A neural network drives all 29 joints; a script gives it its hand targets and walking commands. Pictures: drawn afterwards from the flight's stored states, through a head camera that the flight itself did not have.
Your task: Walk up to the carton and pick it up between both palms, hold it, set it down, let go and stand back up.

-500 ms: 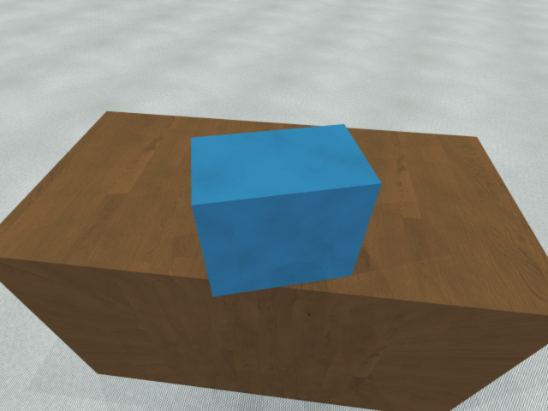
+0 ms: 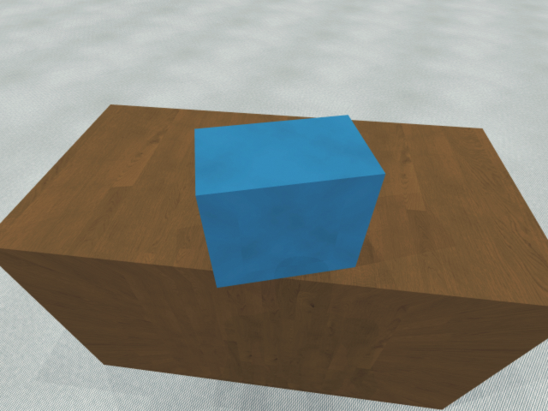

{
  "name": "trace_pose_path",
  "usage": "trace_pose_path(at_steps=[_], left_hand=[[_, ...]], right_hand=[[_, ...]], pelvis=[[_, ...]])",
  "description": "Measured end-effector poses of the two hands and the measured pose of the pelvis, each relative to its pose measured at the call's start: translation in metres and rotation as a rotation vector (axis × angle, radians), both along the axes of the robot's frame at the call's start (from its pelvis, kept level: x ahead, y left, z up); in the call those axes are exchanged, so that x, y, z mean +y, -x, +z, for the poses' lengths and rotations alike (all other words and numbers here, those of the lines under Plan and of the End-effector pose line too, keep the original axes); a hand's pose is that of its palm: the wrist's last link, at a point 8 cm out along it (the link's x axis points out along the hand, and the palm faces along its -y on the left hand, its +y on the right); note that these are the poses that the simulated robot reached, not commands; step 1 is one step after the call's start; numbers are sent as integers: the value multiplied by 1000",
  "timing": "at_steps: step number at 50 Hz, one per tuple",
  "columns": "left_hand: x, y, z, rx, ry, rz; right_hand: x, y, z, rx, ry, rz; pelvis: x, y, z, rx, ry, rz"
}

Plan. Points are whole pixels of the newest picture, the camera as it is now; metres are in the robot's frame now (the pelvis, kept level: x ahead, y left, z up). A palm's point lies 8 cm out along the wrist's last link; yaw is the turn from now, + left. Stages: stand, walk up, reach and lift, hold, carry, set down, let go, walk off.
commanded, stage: stand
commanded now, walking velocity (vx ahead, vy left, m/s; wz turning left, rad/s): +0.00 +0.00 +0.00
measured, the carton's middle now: (281, 203) +0.46 +0.00 +0.05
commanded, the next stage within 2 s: none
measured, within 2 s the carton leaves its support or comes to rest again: neither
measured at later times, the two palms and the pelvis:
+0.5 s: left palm out of the picture +0.03 +0.23 -0.14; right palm out of the picture +0.03 -0.24 -0.13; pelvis +0.03 -0.01 +0.00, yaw +0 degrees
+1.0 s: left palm out of the picture +0.06 +0.22 -0.14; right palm out of the picture +0.06 -0.24 -0.13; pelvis +0.06 -0.01 +0.01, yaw +0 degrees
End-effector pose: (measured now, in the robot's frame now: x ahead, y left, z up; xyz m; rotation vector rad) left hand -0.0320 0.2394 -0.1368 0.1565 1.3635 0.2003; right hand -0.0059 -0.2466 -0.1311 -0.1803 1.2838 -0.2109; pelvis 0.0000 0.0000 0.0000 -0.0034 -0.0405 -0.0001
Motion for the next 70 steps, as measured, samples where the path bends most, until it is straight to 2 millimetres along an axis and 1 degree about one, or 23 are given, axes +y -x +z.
trace_pose_path(at_steps=[8, 18, 30, 37, 43, 49, 70], left_hand=[[-6, -14, 0, -11, 6, 5], [-10, -42, 1, -25, 8, -11], [-16, -81, 1, -63, 11, -33], [-17, -93, 2, -69, 11, -38], [-16, -98, 2, -63, 9, -37], [-15, -97, 2, -50, 4, -37], [-17, -79, -1, 17, 17, -33]], right_hand=[[1, -8, -1, 1, -11, 0], [1, -17, 1, 29, -11, -10], [4, -46, 2, 11, -20, 7], [6, -59, 2, 1, -24, 12], [6, -64, 2, 3, -22, 10], [7, -64, 1, 12, -24, 6], [12, -46, 0, 76, -27, -13]], pelvis=[[-3, -8, 1, 9, 1, 1], [-6, -22, 2, 19, 1, -1], [-8, -40, 4, 13, -1, 1], [-8, -49, 5, 10, -1, 0], [-8, -54, 5, 5, -1, -1], [-7, -56, 6, 1, -1, -2], [-4, -54, 7, 6, -4, -7]])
